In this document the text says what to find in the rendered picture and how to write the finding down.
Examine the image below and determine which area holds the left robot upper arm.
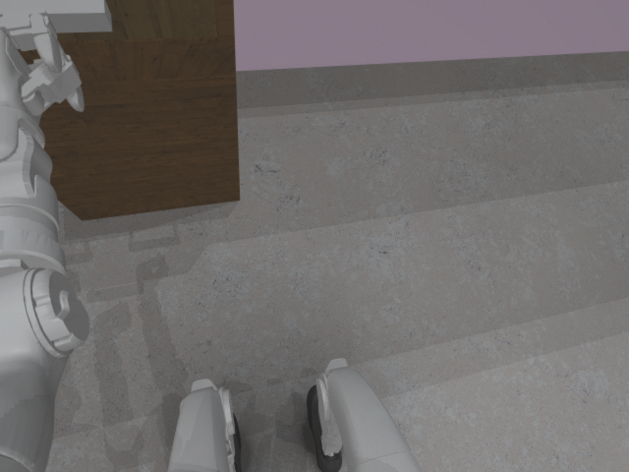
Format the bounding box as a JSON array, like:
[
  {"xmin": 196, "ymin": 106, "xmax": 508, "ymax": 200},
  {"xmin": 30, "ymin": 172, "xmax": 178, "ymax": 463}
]
[{"xmin": 0, "ymin": 267, "xmax": 89, "ymax": 472}]

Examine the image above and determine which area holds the robot right thigh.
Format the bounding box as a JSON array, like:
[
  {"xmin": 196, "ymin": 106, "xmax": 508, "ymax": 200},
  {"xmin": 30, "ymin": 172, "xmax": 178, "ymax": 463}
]
[{"xmin": 316, "ymin": 367, "xmax": 423, "ymax": 472}]

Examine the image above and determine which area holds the robot left forearm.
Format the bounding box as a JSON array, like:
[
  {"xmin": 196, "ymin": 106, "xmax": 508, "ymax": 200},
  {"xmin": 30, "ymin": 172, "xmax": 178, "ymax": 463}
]
[{"xmin": 0, "ymin": 105, "xmax": 66, "ymax": 277}]

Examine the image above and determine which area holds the handle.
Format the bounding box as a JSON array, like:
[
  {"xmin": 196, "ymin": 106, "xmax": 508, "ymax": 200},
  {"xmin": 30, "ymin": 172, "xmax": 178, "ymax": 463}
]
[{"xmin": 0, "ymin": 0, "xmax": 112, "ymax": 33}]

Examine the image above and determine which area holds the drawer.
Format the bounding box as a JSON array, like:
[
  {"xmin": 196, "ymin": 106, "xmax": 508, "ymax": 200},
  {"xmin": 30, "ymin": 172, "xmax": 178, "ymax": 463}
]
[{"xmin": 8, "ymin": 0, "xmax": 217, "ymax": 41}]

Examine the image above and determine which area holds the cabinet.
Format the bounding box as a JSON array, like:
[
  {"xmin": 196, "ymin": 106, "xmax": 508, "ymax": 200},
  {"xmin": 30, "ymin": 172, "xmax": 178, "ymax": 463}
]
[{"xmin": 18, "ymin": 0, "xmax": 240, "ymax": 221}]

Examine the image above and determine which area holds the robot thigh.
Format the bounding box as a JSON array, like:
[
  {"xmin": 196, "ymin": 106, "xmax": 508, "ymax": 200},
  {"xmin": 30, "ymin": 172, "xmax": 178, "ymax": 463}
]
[
  {"xmin": 168, "ymin": 386, "xmax": 235, "ymax": 472},
  {"xmin": 316, "ymin": 367, "xmax": 423, "ymax": 472}
]

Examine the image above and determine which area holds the robot left thigh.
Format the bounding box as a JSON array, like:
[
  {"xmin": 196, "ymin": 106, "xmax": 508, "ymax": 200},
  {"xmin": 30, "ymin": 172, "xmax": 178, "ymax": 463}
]
[{"xmin": 168, "ymin": 386, "xmax": 235, "ymax": 472}]

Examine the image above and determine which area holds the left robot hand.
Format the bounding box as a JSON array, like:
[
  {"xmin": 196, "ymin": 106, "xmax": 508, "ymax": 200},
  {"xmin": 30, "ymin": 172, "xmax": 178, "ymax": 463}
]
[{"xmin": 0, "ymin": 8, "xmax": 85, "ymax": 126}]

